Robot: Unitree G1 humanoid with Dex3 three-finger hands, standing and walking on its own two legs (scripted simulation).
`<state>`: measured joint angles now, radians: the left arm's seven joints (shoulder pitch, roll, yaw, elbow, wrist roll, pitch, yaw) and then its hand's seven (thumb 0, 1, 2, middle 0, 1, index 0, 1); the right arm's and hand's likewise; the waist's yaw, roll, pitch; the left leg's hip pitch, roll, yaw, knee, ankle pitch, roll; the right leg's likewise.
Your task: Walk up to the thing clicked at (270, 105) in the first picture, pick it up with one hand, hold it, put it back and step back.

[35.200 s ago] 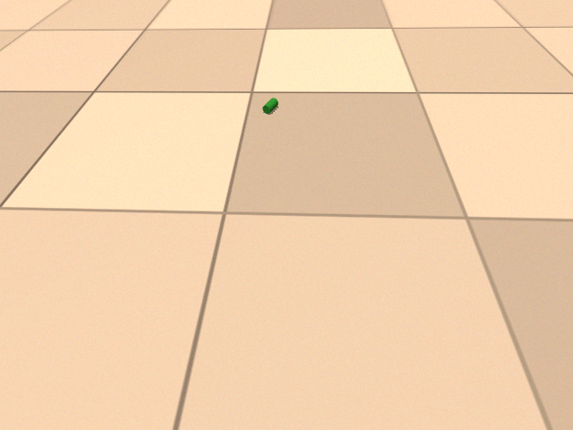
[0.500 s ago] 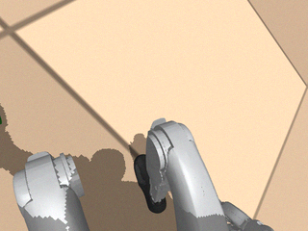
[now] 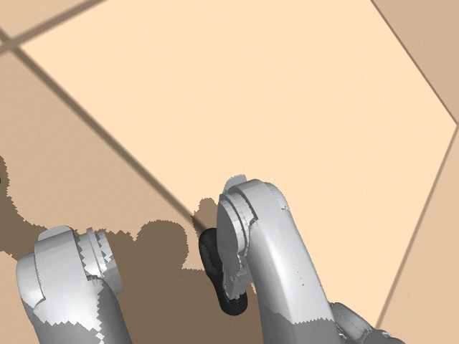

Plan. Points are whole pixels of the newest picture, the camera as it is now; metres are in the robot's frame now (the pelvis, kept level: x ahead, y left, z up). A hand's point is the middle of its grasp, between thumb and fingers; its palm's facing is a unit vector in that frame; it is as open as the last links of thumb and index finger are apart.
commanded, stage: withdraw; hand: left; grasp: from above
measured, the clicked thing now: out of the picture +0.42 +0.33 -0.26
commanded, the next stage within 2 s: home in 0.98 s
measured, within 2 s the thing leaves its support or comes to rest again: neither
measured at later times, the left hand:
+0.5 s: hand out of the picture +0.43 +0.35 -0.15, palm faces -0.32 -0.10 -0.94, open 13.7 cm
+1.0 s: hand out of the picture +0.38 +0.34 -0.11, palm faces -0.49 -0.11 -0.86, open 13.3 cm
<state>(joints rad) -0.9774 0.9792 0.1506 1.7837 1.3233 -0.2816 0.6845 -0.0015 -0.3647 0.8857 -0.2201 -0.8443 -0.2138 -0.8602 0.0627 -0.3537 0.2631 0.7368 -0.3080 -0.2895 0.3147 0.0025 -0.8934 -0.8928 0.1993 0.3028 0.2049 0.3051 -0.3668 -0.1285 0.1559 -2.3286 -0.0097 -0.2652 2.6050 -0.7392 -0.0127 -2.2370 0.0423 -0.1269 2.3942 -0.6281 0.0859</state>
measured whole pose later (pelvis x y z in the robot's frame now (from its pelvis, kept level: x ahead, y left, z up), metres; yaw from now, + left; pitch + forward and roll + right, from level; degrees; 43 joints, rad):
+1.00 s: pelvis -0.01 -0.01 +0.05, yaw +7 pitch +31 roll -7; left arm -0.93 0.77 0.03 1.47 1.28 -0.35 0.35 0.00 -0.38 0.92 -0.20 -0.90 -0.20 -0.91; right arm 0.14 -0.32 0.07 0.73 -0.14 -0.06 0.14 0.00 -0.90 -0.89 0.20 0.30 0.20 0.30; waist -0.22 -0.03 -0.06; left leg -2.27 -0.02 -0.14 2.38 -0.66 -0.03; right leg -2.22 -0.01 -0.04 2.28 -0.62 0.05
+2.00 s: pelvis +0.02 -0.01 +0.29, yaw +12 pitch +25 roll -4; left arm 0.08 0.33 0.04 0.17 0.11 0.28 0.05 0.01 0.89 0.89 -0.21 -0.30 -0.21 -0.30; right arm 0.08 -0.22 0.02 0.53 0.04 -0.09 -0.04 0.01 -0.91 -0.89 0.20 0.30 0.21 0.30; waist -0.06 0.02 -0.19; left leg -1.43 0.02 -0.08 1.60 -0.61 -0.02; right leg -1.40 -0.02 -0.04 1.54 -0.57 0.03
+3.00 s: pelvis +0.09 +0.00 +0.42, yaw +14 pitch +10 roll -3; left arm 0.50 0.22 0.03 -0.12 -0.05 0.44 0.02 0.01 0.90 0.89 -0.20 -0.30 -0.20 -0.30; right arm 0.29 -0.21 0.04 0.55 0.00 -0.25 -0.18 0.01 -0.90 -0.89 0.20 0.30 0.21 0.30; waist -0.04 0.04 -0.17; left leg -0.67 0.03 -0.07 1.01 -0.50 -0.02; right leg -0.64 -0.02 -0.05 0.94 -0.46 0.02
